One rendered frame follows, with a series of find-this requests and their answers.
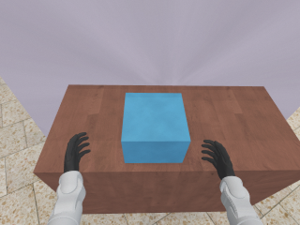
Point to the right robot hand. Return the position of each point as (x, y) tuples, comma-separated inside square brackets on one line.
[(220, 158)]

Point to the pedestal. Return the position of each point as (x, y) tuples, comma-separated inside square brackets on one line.
[(263, 149)]

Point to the carton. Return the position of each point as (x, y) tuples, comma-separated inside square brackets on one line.
[(155, 128)]

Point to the robot right forearm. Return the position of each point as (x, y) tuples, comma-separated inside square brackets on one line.
[(236, 200)]

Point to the robot left forearm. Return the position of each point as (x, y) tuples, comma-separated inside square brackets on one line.
[(70, 193)]

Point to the left robot hand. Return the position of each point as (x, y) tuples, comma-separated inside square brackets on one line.
[(73, 155)]

